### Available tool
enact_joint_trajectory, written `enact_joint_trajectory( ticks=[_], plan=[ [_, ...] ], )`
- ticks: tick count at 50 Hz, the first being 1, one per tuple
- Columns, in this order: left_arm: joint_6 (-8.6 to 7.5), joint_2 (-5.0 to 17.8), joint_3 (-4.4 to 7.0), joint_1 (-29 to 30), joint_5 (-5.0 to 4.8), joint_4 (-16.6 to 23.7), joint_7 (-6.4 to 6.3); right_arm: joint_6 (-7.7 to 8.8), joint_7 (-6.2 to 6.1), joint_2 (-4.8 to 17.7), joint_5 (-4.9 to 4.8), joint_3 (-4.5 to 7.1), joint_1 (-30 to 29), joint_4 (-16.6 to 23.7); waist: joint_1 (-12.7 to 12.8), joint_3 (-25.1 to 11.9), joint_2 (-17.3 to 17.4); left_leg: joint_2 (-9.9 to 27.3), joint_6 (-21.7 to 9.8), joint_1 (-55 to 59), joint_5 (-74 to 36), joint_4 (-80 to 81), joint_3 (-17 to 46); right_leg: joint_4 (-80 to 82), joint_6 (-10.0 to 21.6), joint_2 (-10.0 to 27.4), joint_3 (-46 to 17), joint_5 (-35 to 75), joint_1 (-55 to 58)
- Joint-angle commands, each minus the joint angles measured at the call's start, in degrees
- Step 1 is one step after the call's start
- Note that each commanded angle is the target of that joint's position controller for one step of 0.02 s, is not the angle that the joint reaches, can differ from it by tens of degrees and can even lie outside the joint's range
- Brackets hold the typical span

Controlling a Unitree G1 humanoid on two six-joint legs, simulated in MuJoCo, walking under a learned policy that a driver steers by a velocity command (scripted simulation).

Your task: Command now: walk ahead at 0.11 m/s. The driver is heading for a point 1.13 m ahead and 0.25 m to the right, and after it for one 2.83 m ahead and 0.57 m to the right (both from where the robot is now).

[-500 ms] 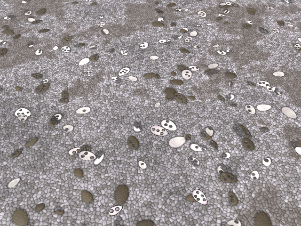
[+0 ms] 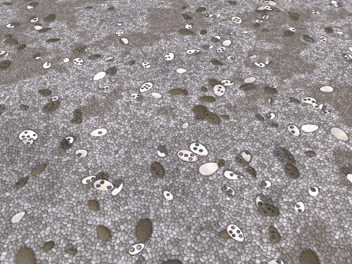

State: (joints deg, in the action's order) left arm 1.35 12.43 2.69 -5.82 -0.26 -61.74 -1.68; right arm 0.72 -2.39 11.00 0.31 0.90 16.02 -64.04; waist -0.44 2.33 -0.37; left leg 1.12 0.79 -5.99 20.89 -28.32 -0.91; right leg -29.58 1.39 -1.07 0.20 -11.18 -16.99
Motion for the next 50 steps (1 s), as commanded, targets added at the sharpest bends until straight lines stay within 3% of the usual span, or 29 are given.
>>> enact_joint_trajectory(
  ticks=[1,2,4,6,7,9,11,12,13,14,15,17,19,21,25,29,32,34,35,36,37,38,39,40,41,42,44,47,50],
  plan=[
    [-0.48,6.53,1.3,-0.46,-0.44,1.26,-0.23,0.1,-0.46,6.45,-0.48,1.21,4.32,0.84,0.1,1.07,1.99,0.98,-3.5,-11.15,13.09,7.11,1.54,3.07,2.7,0.54,-1.28,-18.74,4.36],
    [-0.87,6.69,1.39,-0.01,-0.45,1.54,-0.17,0.28,-0.6,6.83,-0.7,1.36,4.45,1.48,-0.23,3.0,2.13,1.85,-4.84,-12.16,18.28,7.66,3.0,2.59,2.93,0.35,-1.39,-24.25,1.21],
    [-2.56,5.61,1.28,1.69,-0.74,2.59,0.32,1.36,-0.57,7.95,-1.29,1.81,7.38,1.58,-1.59,5.89,3.84,5.67,-7.82,-11.03,23.31,10.62,8.9,-0.59,2.75,0.08,-0.77,-23.8,-4.19],
    [-4.54,3.75,1.03,4.35,-1.29,4.03,1.3,2.5,-0.32,11.26,-1.9,3.02,9.44,1.12,-2.34,8.19,10.45,14.75,-12.35,-5.87,25.07,17.45,20.79,-10.63,1.68,-0.77,3.78,-12.22,-11.2],
    [-5.28,3.7,1.01,4.41,-1.34,4.36,1.71,2.95,-0.19,11.62,-1.84,3.28,8.31,1.55,-1.85,9.5,10.95,17.63,-13.62,-5.72,21.87,18.01,23.67,-13.14,2.35,1.14,2.62,-10.67,-12.86],
    [-6.37,3.45,1.08,0.83,-1.85,3.63,2.26,3.59,0.43,9.92,-1.99,3.0,5.75,2.73,0.84,9.25,9.56,15.94,-11.83,-5.87,12.17,14.47,19.37,-7.28,3.57,1.65,3.23,-11.86,-8.71],
    [-6.57,5.55,2.49,-10.09,-1.95,-0.31,2.23,3.72,1.02,9.8,-1.85,2.89,2.16,4.46,5.74,5.13,7.29,9.57,-7.99,-13.58,-2.55,5.33,10.72,0.29,4.14,-0.68,3.42,-7.11,10.34],
    [-6.79,10.19,4.04,-17.92,-1.65,-2.14,2.11,4.26,1.17,7.6,-1.96,2.26,0.12,6.3,8.46,1.91,-2.86,2.7,-4.24,-22.1,-12.63,-11.94,2.29,7.35,8.24,6.82,-11.39,-10.65,20.32],
    [-6.95,14.74,4.89,-25.84,-1.59,-3.42,2.7,5.33,0.89,4.73,-1.7,1.54,0.33,8.46,10.05,-3.91,-16.82,-3.54,-1.15,-32.91,3.09,-32.94,-0.96,17.64,16.31,19.86,-36.58,-13.18,29.94],
    [-7.73,9.78,2.8,-22.47,-0.56,-2.84,2.93,6.1,1.15,6.55,-2.69,2.16,-1.55,9.38,7.26,-2.57,-10.55,-1.67,-2.6,-38.79,9.54,-43.74,6.16,19.15,16.96,23.34,-41.9,-13.17,28.28],
    [-8.23,6.94,1.73,-17.9,-0.32,-1.23,2.98,6.51,1.7,6.8,-3.6,2.32,-1.75,9.44,5.03,0.62,-6.67,1.21,-4.51,-41.28,5.62,-47.35,7.32,18.19,15.17,22.15,-34.99,-10.22,25.36],
    [-8.3,5.06,0.55,-13.61,-0.08,0.64,3.33,6.72,2.02,6.92,-2.86,2.94,-2.32,9.11,2.58,2.26,-2.06,5.42,-6.05,-40.28,-3.84,-42.4,5.92,19.22,11.65,17.64,-22.18,-2.76,20.72],
    [-7.61,4.1,-0.15,-14.81,0.27,0.54,2.96,5.93,2.35,7.14,-2.27,3.68,-2.46,9.23,1.76,1.79,-3.5,6.68,-5.23,-36.19,-7.72,-36.97,3.88,20.57,9.61,14.03,-14.16,5.14,18.1],
    [-7.16,5.54,-0.17,-17.19,0.29,0.18,2.06,5.05,2.6,5.66,-1.85,3.56,-4.82,10.16,1.81,2.33,-2.97,6.74,-3.23,-36.71,-9.94,-32.3,2.04,21.88,10.04,13.46,-10.82,10.09,17.03],
    [-6.52,8.2,0.22,-17.98,0.53,1.2,0.72,4.71,2.84,3.86,-1.52,2.5,-15.59,14.43,3.5,4.72,-2.96,5.18,-0.96,-35.08,-18.56,-15.65,0.06,24.34,9.84,12.51,-6.47,11.0,12.69],
    [-6.4,8.51,0.69,-21.44,-0.4,0.52,0.65,4.73,3.91,4.79,-1.98,2.01,-21.99,16.69,4.65,6.36,-3.67,3.31,-1.91,-31.18,-23.22,-6.82,-1.07,24.9,9.38,13.64,-3.96,10.92,13.82],
    [-5.9,8.77,1.2,-21.58,-0.79,0.4,0.59,5.18,4.77,6.56,-2.07,2.38,-23.16,18.14,3.07,5.93,-3.69,2.61,-4.18,-29.37,-20.69,-2.92,-0.16,21.23,8.15,15.96,-3.75,17.36,19.56],
    [-5.37,10.26,1.71,-19.65,-0.56,1.21,0.63,5.52,4.74,9.61,-1.98,3.85,-16.7,17.27,-1.49,0.78,-5.74,-0.44,-5.76,-18.75,-17.12,-2.48,-1.52,12.63,6.92,15.8,-3.64,35.49,20.97],
    [-4.94,9.8,1.47,-18.37,-0.22,1.84,0.7,5.51,4.36,12.02,-2.15,5.3,-7.0,14.52,-6.45,-4.9,-5.72,-2.11,-7.03,-6.37,-16.37,-2.31,-2.5,1.73,5.49,13.21,-2.11,41.02,18.08],
    [-4.85,8.29,0.68,-17.64,0.47,3.43,0.89,5.43,3.62,15.72,-1.59,6.56,4.22,12.16,-10.66,-13.13,-3.08,5.49,-9.77,12.15,-14.14,-4.32,5.53,-14.76,3.49,10.1,-0.77,29.66,6.08],
    [-5.73,-0.72,-1.49,-25.79,-0.04,4.08,1.29,5.22,3.65,20.6,-0.21,7.47,9.78,10.54,-6.2,-24.07,12.69,21.47,-17.95,31.33,1.59,3.18,33.73,-37.55,-0.25,-0.68,0.4,-6.81,-14.52],
    [-7.03,3.0,-0.65,-23.49,-1.67,3.34,1.47,5.34,3.83,15.52,-0.29,5.85,8.61,10.93,-7.28,-25.02,12.87,22.76,-17.48,28.61,7.11,12.37,44.87,-46.83,0.48,-0.73,-8.46,-20.28,-19.46],
    [-7.6,6.96,0.64,-18.19,-3.15,5.4,1.38,5.65,3.77,12.56,-0.69,4.87,2.73,11.51,-5.84,-14.77,10.75,21.47,-14.17,20.24,6.79,13.31,35.63,-49.9,1.34,2.27,-7.82,-16.92,-24.37],
    [-7.68,7.52,0.84,-14.95,-3.02,6.35,0.89,5.94,3.75,10.17,-0.68,4.1,-2.38,12.61,-4.04,-9.47,6.49,19.78,-12.31,11.04,1.81,14.32,27.04,-48.36,1.93,5.61,-6.29,-11.55,-23.33],
    [-7.33,7.07,1.35,-13.57,-2.22,6.54,0.4,6.33,3.98,8.43,-0.17,3.7,-5.85,12.58,-2.11,-6.03,4.38,17.67,-11.0,2.68,-3.82,16.18,20.25,-45.03,2.12,7.73,-5.91,-7.56,-20.24],
    [-6.37,6.02,1.77,-15.33,-1.88,6.05,0.25,6.67,4.11,6.92,0.48,3.31,-7.64,12.24,0.18,-5.02,5.64,15.53,-9.82,-2.28,-7.05,17.68,14.43,-42.48,2.44,9.53,-6.55,-5.25,-16.12],
    [-4.5,3.58,1.91,-16.99,-2.06,5.83,0.33,6.83,4.05,6.15,0.59,3.38,-7.7,11.22,1.78,-3.33,6.2,14.08,-10.0,-6.77,-9.5,20.35,8.27,-40.12,2.75,10.33,-6.2,-4.37,-13.41],
    [-3.06,4.35,2.59,-12.17,-1.59,8.51,0.11,7.06,2.97,8.5,0.68,4.0,-6.39,10.36,2.15,0.0,4.56,14.42,-11.05,-7.32,-12.37,22.98,3.08,-35.98,1.93,10.72,-6.9,1.2,-19.4],
    [-3.46,4.68,2.96,-7.63,-1.11,10.41,0.88,6.65,1.73,9.64,0.96,4.29,-3.81,9.92,1.26,1.1,3.18,14.36,-10.88,-3.43,-15.6,23.31,-1.01,-28.23,0.92,9.9,-7.51,9.4,-24.64]
  ],
)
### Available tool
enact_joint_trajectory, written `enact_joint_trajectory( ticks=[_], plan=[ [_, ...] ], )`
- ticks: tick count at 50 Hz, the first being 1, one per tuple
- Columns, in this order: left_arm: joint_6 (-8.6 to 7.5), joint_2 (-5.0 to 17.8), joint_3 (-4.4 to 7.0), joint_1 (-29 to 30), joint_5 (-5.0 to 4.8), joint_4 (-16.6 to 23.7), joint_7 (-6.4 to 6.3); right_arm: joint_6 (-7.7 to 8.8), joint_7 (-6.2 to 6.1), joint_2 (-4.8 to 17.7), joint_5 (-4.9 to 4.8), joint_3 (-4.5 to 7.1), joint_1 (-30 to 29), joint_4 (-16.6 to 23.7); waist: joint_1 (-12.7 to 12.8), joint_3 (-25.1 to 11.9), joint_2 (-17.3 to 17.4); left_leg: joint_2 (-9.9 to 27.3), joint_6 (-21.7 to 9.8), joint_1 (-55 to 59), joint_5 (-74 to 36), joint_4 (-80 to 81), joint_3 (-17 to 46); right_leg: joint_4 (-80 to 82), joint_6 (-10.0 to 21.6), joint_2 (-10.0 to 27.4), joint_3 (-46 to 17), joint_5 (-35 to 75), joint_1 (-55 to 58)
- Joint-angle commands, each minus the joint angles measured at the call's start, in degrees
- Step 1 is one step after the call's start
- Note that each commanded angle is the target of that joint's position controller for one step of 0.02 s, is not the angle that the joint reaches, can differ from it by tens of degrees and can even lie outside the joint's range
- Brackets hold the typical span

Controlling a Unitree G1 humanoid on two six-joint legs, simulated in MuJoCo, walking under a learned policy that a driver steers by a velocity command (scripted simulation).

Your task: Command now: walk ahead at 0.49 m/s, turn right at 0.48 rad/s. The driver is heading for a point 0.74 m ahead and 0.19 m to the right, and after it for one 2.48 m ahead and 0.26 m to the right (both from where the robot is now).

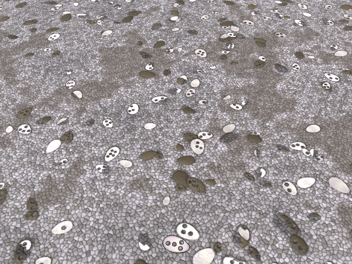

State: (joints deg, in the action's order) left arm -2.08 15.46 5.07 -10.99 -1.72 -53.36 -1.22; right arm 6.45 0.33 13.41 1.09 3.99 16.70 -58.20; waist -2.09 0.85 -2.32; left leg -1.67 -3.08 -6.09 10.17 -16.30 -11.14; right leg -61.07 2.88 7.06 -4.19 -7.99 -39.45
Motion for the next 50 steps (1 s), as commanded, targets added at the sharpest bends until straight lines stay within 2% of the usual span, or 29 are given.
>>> enact_joint_trajectory(
  ticks=[1,5,9,12,13,14,15,16,17,18,19,20,21,23,26,29,34,37,38,39,40,41,42,43,44,45,46,48,50],
  plan=[
    [-0.29,1.51,0.54,-1.06,0.4,2.53,0.85,0.76,-1.31,7.59,0.18,1.23,-4.0,4.14,2.64,2.76,4.87,16.85,-6.66,-2.35,-6.04,11.23,7.53,6.33,-0.76,1.47,-2.4,8.66,-2.4],
    [-0.71,0.08,-0.47,7.72,0.74,5.87,2.56,-0.1,-2.12,9.05,-0.45,1.58,-0.16,3.98,-0.49,5.14,3.34,17.25,-5.87,2.38,-9.03,11.03,2.2,16.77,-0.63,0.75,3.01,12.36,-3.0],
    [-0.73,-0.09,-1.05,13.3,0.44,9.79,4.19,-1.76,-2.05,10.35,-1.35,2.25,3.28,3.63,-2.06,6.41,3.68,19.33,-5.36,11.14,-16.33,6.35,-0.73,22.43,0.99,-0.59,6.69,6.02,-4.77],
    [-0.5,2.86,0.22,9.63,0.17,11.17,4.85,-2.85,-2.21,12.81,-2.09,3.0,1.01,5.04,1.88,1.7,7.17,19.55,-3.64,13.14,-44.44,-4.6,-3.27,23.3,3.94,-5.88,11.75,-2.59,5.91],
    [-0.46,5.13,1.41,3.69,-0.13,10.24,4.82,-3.34,-2.26,13.52,-2.25,3.14,0.0,5.54,5.45,-1.85,7.99,18.85,-2.83,12.25,-52.21,-13.44,-3.97,24.02,5.49,-8.59,13.03,-4.29,13.82],
    [-0.49,8.69,3.42,-5.77,-0.29,7.97,4.22,-3.56,-2.23,13.4,-2.51,2.91,-1.16,6.11,10.55,-6.95,7.0,16.54,-0.71,7.06,-49.88,-26.22,-5.09,28.72,7.79,-11.2,12.6,-0.15,28.09],
    [0.12,14.57,5.44,-13.5,-0.1,6.27,2.77,-2.94,-2.18,10.91,-1.14,1.99,-0.49,7.59,12.42,-12.14,-0.88,13.66,2.25,-8.74,-26.08,-44.9,-4.94,30.23,11.36,-2.39,-2.56,-1.34,45.37],
    [-0.4,19.16,5.75,-10.37,-0.06,7.94,2.67,-0.64,-1.3,2.84,-0.52,-0.34,2.97,11.16,5.1,-17.97,-13.28,-0.13,5.79,-33.27,21.63,-65.44,4.27,39.52,23.41,11.42,-38.26,-9.85,62.01],
    [-0.9,13.97,4.01,-13.02,0.99,8.32,2.95,2.22,-0.35,7.73,-3.11,0.37,-4.21,12.72,9.41,-20.91,-5.33,1.12,3.83,-39.87,21.31,-68.33,16.15,46.34,22.15,12.71,-43.09,-11.3,63.52],
    [-1.59,10.32,3.08,-11.43,1.37,7.99,2.89,3.27,0.02,8.65,-4.74,0.59,-8.08,13.87,9.08,-13.55,-3.4,3.91,1.93,-43.46,16.85,-66.02,15.94,45.53,19.26,10.94,-33.51,-6.76,58.6],
    [-2.14,7.87,2.34,-6.92,0.98,8.82,2.99,3.5,-0.35,8.23,-3.75,0.52,-7.78,13.19,5.82,-8.52,2.22,6.88,1.41,-40.44,12.38,-59.99,16.1,45.08,16.86,8.08,-25.5,-0.6,48.96],
    [-2.32,5.48,1.58,-2.75,0.87,9.9,2.83,2.96,-0.79,9.21,-2.07,1.2,-7.39,12.4,3.57,-6.34,2.55,8.74,1.75,-35.64,10.18,-54.61,16.01,45.55,15.15,5.64,-19.65,4.35,41.13],
    [-2.39,4.72,1.15,-0.61,1.32,10.98,2.53,2.04,-0.72,9.53,-1.62,1.59,-6.07,12.2,1.77,-5.11,1.83,9.74,2.26,-31.68,8.61,-52.15,16.26,46.83,14.78,4.27,-17.14,7.25,35.77],
    [-2.57,6.4,1.42,-0.99,1.05,11.28,1.9,0.61,-0.72,8.4,-0.83,1.63,-6.0,12.9,0.6,-3.74,2.37,9.6,4.13,-29.35,6.94,-46.88,15.21,48.5,15.03,3.21,-14.81,11.78,30.54],
    [-2.6,9.01,2.09,-3.81,0.8,11.04,0.71,-0.12,-1.01,6.73,-0.2,0.97,-12.13,15.36,1.97,-1.29,1.54,7.9,6.48,-30.33,-1.89,-34.71,13.78,49.37,13.97,0.89,-10.71,14.05,26.83],
    [-2.26,8.04,1.74,-5.95,0.64,10.4,0.3,0.22,-0.21,4.88,-0.61,-0.01,-17.24,16.34,4.69,-0.59,-1.42,5.27,6.2,-25.95,-14.97,-20.31,12.2,48.65,10.66,-2.2,-6.12,9.79,25.33],
    [-2.13,7.53,1.37,-11.0,0.6,7.9,0.51,1.17,1.24,6.9,-1.46,0.03,-22.36,18.49,7.21,0.67,-2.95,4.23,3.39,-26.54,-15.96,-12.84,12.87,44.94,9.45,2.22,-10.34,6.48,33.48],
    [-1.42,8.57,1.64,-10.95,0.97,7.58,0.11,1.8,1.66,8.74,-1.46,0.58,-19.44,18.4,4.93,0.43,-4.72,3.35,0.62,-24.42,-8.3,-11.15,12.07,40.51,8.07,4.76,-12.54,15.19,39.13],
    [-1.22,8.53,1.52,-9.76,0.98,7.95,0.09,1.98,1.55,9.88,-1.29,1.24,-14.77,17.17,2.15,-1.86,-4.71,1.84,-0.82,-18.16,-7.91,-9.37,10.46,35.62,7.02,3.1,-11.21,24.42,39.48],
    [-1.17,7.25,0.9,-8.82,1.3,8.63,0.23,2.12,1.34,11.99,-0.71,2.18,-6.89,15.21,-1.47,-7.97,-3.49,3.66,-3.16,-5.93,-10.5,-11.03,11.85,25.77,5.51,-0.05,-8.74,28.08,36.29],
    [-1.33,4.86,-0.14,-10.87,2.29,9.75,0.21,2.04,1.21,15.44,-0.11,2.96,2.55,14.15,-3.84,-17.06,3.75,13.84,-7.92,11.99,-11.11,-13.47,24.32,8.31,3.1,-5.24,-5.27,13.86,24.37],
    [-2.27,0.73,-1.23,-19.03,0.48,9.21,0.52,1.36,1.88,17.2,-0.43,3.66,7.28,11.4,-0.97,-22.52,22.16,23.97,-15.68,27.47,3.83,-4.74,50.9,-9.15,-0.51,-13.14,-3.25,-23.06,4.58],
    [-2.71,6.17,-0.48,-15.46,-0.36,8.71,0.6,1.16,2.03,11.85,-2.09,2.23,6.68,11.7,-3.04,-17.57,15.0,23.13,-13.65,25.92,16.4,-1.06,54.03,-14.86,-0.09,-10.12,-7.5,-24.45,-2.87],
    [-2.95,8.34,0.01,-8.4,-0.56,10.52,0.74,0.78,1.73,9.5,-2.16,1.47,2.16,12.56,-3.36,-9.18,9.24,21.36,-11.14,17.96,15.45,-0.09,45.33,-14.94,0.18,-7.47,-5.5,-19.02,-5.64],
    [-3.16,7.82,-0.12,-4.24,0.52,11.62,0.52,0.35,1.68,9.15,-1.27,0.96,-2.2,13.55,-1.66,-4.17,4.72,19.07,-10.41,8.98,3.12,0.69,39.11,-12.38,-0.22,-5.04,-2.53,-14.72,-3.48],
    [-3.25,7.29,0.15,-3.08,1.7,12.09,0.33,0.22,1.75,8.39,-0.66,0.59,-4.57,13.89,0.14,-1.83,4.04,17.32,-10.66,2.84,-11.42,0.7,34.51,-9.12,-0.88,-3.65,-1.58,-12.86,-0.84],
    [-3.1,6.59,0.27,-4.26,2.23,12.16,0.26,0.3,1.76,7.66,-0.21,0.16,-5.18,13.88,1.89,-2.73,5.22,15.62,-10.55,-0.21,-23.81,0.29,30.7,-6.82,-1.49,-2.7,-1.28,-12.64,3.3],
    [-2.68,3.84,-0.24,-6.19,2.4,12.02,0.03,0.38,1.58,7.06,-0.53,-0.17,-4.84,12.89,3.62,-4.5,6.69,13.44,-10.93,-2.14,-39.98,-0.27,24.95,-0.11,-3.23,-2.75,-0.03,-12.95,6.98],
    [-2.25,2.58,-0.74,-4.22,2.39,12.97,-0.35,-0.17,0.7,10.3,-0.86,0.83,-4.2,12.31,3.63,-5.55,7.16,12.76,-11.4,-2.93,-46.69,-0.6,22.17,7.49,-4.83,-4.03,1.38,-9.99,8.09]
  ],
)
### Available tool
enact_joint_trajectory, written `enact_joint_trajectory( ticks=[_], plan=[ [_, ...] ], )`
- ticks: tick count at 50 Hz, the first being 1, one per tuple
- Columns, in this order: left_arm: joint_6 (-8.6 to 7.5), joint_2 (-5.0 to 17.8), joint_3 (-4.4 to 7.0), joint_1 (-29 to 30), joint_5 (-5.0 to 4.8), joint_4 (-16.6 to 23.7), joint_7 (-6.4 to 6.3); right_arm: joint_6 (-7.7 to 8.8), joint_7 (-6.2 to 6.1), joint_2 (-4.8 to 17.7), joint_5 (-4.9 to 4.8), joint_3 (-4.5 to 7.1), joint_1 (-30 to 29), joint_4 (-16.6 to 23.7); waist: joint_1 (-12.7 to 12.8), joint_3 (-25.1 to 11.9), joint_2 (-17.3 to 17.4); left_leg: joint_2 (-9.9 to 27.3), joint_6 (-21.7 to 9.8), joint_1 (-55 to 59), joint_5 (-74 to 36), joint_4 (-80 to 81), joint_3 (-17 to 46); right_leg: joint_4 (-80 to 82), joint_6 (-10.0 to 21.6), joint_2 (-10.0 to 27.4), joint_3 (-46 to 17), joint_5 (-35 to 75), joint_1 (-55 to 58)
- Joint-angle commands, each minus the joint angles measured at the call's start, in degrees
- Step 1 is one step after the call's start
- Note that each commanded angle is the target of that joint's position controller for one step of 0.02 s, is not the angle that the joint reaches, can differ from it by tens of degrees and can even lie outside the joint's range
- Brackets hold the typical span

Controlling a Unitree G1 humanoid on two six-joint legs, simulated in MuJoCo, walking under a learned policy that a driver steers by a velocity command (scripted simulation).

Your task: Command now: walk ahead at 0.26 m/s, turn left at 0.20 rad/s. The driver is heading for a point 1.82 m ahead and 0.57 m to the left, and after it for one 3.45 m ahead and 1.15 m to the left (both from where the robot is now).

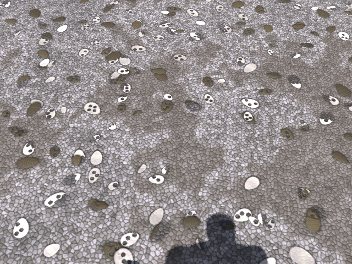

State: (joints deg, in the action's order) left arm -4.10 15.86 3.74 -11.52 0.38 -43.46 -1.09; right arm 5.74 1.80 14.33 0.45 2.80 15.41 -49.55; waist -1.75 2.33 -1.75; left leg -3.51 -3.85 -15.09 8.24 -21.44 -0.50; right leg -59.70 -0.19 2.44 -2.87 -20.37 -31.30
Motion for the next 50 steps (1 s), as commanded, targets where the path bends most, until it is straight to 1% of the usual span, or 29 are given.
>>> enact_joint_trajectory(
  ticks=[1,3,5,8,10,11,12,13,14,15,16,17,18,20,24,26,29,31,32,33,34,35,36,37,38,39,42,46,50],
  plan=[
    [0.04,2.11,0.43,-2.33,0.24,3.46,-0.62,-0.07,-1.22,11.03,-0.59,2.61,-2.76,3.67,3.04,-7.66,6.63,14.01,-10.18,5.5,-44.43,4.23,10.51,9.52,-2.16,-0.09,0.42,5.16,1.11],
    [0.64,2.48,0.4,0.58,-0.05,4.01,-0.77,-1.37,-1.9,12.13,-1.37,3.15,-1.98,3.71,2.15,-8.45,6.98,12.69,-8.67,4.26,-40.49,3.78,9.53,15.32,-2.56,-1.63,0.56,11.6,3.62],
    [1.16,2.81,0.45,3.82,-0.33,4.73,-0.79,-2.42,-2.36,11.72,-1.87,3.18,-0.66,3.46,1.04,-8.0,7.68,12.1,-7.54,3.91,-34.54,3.01,10.33,19.95,-2.78,-2.83,0.05,15.1,4.73],
    [1.21,3.75,0.69,7.63,-0.42,6.0,-0.51,-3.73,-2.95,11.29,-2.09,3.32,0.44,3.43,0.15,-6.77,8.53,12.51,-6.86,4.88,-25.61,0.78,14.39,25.47,-2.65,-3.81,-1.21,14.62,5.45],
    [0.54,5.24,1.32,6.41,-0.41,5.81,-0.15,-4.38,-3.4,11.12,-2.13,3.42,-1.09,4.48,1.44,-6.65,9.12,12.22,-5.83,5.47,-19.0,-2.05,18.13,30.95,-1.79,-4.04,-1.91,14.26,8.57],
    [0.02,5.6,1.62,4.22,-0.31,5.15,-0.03,-4.63,-3.57,10.73,-2.24,3.33,-2.95,5.37,3.21,-6.84,8.93,10.66,-4.45,4.44,-15.53,-4.72,18.66,36.4,-0.77,-3.8,-1.38,18.68,12.84],
    [-0.45,7.52,2.17,2.24,0.44,4.94,-0.3,-4.62,-3.62,8.81,-1.89,2.8,-2.59,6.21,3.49,-8.79,6.9,7.8,-1.98,1.26,-9.84,-9.57,17.88,38.94,1.41,0.65,-3.55,26.41,20.06],
    [-0.26,11.22,2.9,-1.14,1.54,5.28,-1.16,-4.39,-3.54,5.36,-0.55,1.72,-2.19,7.8,3.69,-13.44,-2.75,2.82,1.09,-7.14,6.41,-22.88,12.5,36.35,6.2,12.78,-12.68,46.72,31.27],
    [0.91,11.73,2.96,-1.54,2.0,5.21,-1.03,-4.14,-3.34,4.06,-0.87,1.23,6.45,8.06,0.09,-18.46,-15.24,-2.64,3.81,-18.44,34.9,-34.16,7.01,35.32,16.46,24.42,-26.14,55.43,39.41],
    [1.49,8.35,2.36,-0.78,1.0,5.73,-0.85,-4.62,-3.2,9.53,-1.11,2.46,7.2,6.71,0.98,-17.99,-10.18,1.38,5.65,-20.83,32.42,-43.09,7.37,37.27,17.88,23.72,-27.31,45.75,36.59],
    [1.7,5.9,1.62,1.24,0.7,6.26,-0.88,-5.54,-3.34,11.92,-1.58,3.48,3.75,6.9,1.53,-13.82,-6.45,2.83,6.78,-22.58,27.97,-47.36,6.56,37.73,15.67,19.55,-20.56,38.59,32.84],
    [2.04,5.44,1.32,4.1,0.68,6.51,-0.85,-6.78,-3.78,11.53,-1.67,3.73,2.66,6.79,0.74,-11.39,-4.14,4.13,7.72,-22.44,24.21,-48.33,5.91,39.06,13.75,16.35,-15.74,31.74,28.38],
    [2.35,5.42,1.24,6.11,0.52,6.64,-0.85,-7.84,-4.08,11.42,-1.43,3.92,1.93,7.23,0.45,-9.16,-4.73,5.03,8.49,-21.62,21.11,-48.72,5.71,40.64,13.17,15.1,-13.0,27.0,24.03],
    [2.71,6.37,1.44,7.52,1.26,6.18,-1.03,-8.83,-3.89,8.86,-1.58,3.43,1.54,8.4,-0.13,-6.6,-6.48,4.92,9.13,-17.58,16.81,-46.91,3.12,43.37,12.93,12.01,-6.53,23.79,17.26],
    [3.07,7.46,1.96,6.74,0.88,5.26,-1.74,-8.63,-3.1,6.66,-1.24,2.51,-2.28,11.57,1.35,-8.23,-6.78,6.61,8.77,-14.56,13.48,-35.35,1.5,43.55,14.02,13.24,-1.93,24.84,19.47],
    [3.38,8.89,2.45,6.85,0.63,5.07,-1.68,-8.48,-2.41,6.75,-1.22,2.27,-3.46,12.65,1.83,-9.36,-7.1,6.88,7.89,-10.76,12.48,-29.92,0.23,43.25,13.98,14.31,-0.49,25.41,19.62],
    [3.72,10.35,2.97,6.0,-0.16,4.32,-1.22,-8.72,-1.47,8.17,-1.29,2.73,-3.66,13.66,1.98,-9.27,-7.74,6.21,5.95,-7.01,12.03,-22.93,-1.7,41.69,12.88,15.82,0.37,23.71,20.89],
    [4.01,10.66,3.11,6.76,-1.28,3.86,-1.06,-8.88,-0.93,8.13,-1.15,3.12,-1.16,13.14,0.0,-8.92,-7.09,4.78,3.51,-1.46,6.65,-13.03,-3.68,38.1,10.03,15.29,2.31,20.25,19.78],
    [4.16,9.52,2.93,5.24,-1.63,2.97,-1.0,-8.92,-1.01,8.79,-0.94,3.61,0.87,12.31,-0.44,-8.77,-5.62,3.37,1.77,3.2,3.61,-8.1,-3.63,34.41,7.15,13.68,4.31,16.13,17.28],
    [4.36,7.12,2.47,2.48,-1.08,1.87,-0.67,-8.88,-1.54,11.75,-0.74,4.59,2.42,12.25,-0.03,-7.16,2.31,7.28,-1.15,8.87,-5.41,-1.79,4.15,25.01,2.07,9.84,9.07,7.88,10.13],
    [4.36,3.75,1.35,1.88,1.93,4.11,-0.15,-8.87,-2.7,18.44,-0.6,5.73,2.15,14.24,2.55,-5.81,21.26,22.95,-9.2,15.23,-24.63,-0.55,25.69,6.25,-4.28,1.12,13.37,-16.71,-6.83],
    [3.95,6.27,2.12,9.03,1.25,6.29,-0.77,-7.6,-2.03,18.45,1.75,5.43,2.93,15.44,-2.64,-7.98,17.41,26.3,-16.5,8.78,-21.63,2.77,30.96,-3.25,-3.94,-2.16,2.82,-19.23,-9.69],
    [4.13,7.8,2.65,9.69,-0.23,6.11,-1.16,-6.44,-1.76,16.72,2.11,4.88,0.5,15.35,-1.21,-6.53,12.38,23.12,-14.32,7.35,-17.17,3.24,25.38,-6.99,-2.84,-0.94,0.64,-13.99,-9.87],
    [4.47,7.95,2.94,7.48,-0.49,4.81,-1.55,-5.8,-1.99,14.66,0.99,4.41,-3.18,15.53,0.92,-5.84,10.35,19.91,-10.75,6.59,-13.98,2.68,21.03,-6.56,-2.22,-0.18,0.01,-8.45,-9.93],
    [4.84,8.07,3.15,5.8,-0.05,3.09,-2.01,-5.72,-2.29,12.02,-0.01,3.55,-5.5,15.88,1.75,-6.43,9.03,17.99,-8.42,6.5,-13.05,2.13,18.36,-6.31,-2.48,0.45,-0.22,-5.15,-8.87],
    [5.04,7.98,3.24,4.3,0.34,2.52,-2.12,-5.75,-2.63,10.92,-0.39,2.95,-6.88,16.02,2.67,-6.9,9.58,16.78,-7.94,4.96,-15.6,1.95,16.21,-7.33,-3.03,0.08,0.26,-2.21,-6.38],
    [4.86,6.6,2.81,3.25,-0.39,2.2,-1.7,-5.57,-3.19,8.84,0.2,1.9,-6.06,15.7,2.75,-8.44,9.14,15.36,-8.34,6.14,-17.78,1.93,13.8,-5.23,-3.77,-0.38,0.29,1.88,-3.05],
    [4.72,4.57,1.49,5.48,-0.33,2.74,-0.98,-5.83,-3.47,9.26,0.22,1.94,-5.6,14.83,1.07,-7.23,10.02,15.0,-8.51,7.31,-12.02,1.84,14.28,10.28,-4.28,0.55,0.17,2.19,1.95],
    [4.45,5.62,1.41,4.98,-0.78,2.5,-0.34,-6.16,-2.52,9.6,0.24,1.83,-5.66,13.64,0.04,-5.23,10.27,15.39,-9.76,4.09,-9.16,1.31,16.84,20.14,-3.7,-0.3,1.63,-0.99,9.58]
  ],
)
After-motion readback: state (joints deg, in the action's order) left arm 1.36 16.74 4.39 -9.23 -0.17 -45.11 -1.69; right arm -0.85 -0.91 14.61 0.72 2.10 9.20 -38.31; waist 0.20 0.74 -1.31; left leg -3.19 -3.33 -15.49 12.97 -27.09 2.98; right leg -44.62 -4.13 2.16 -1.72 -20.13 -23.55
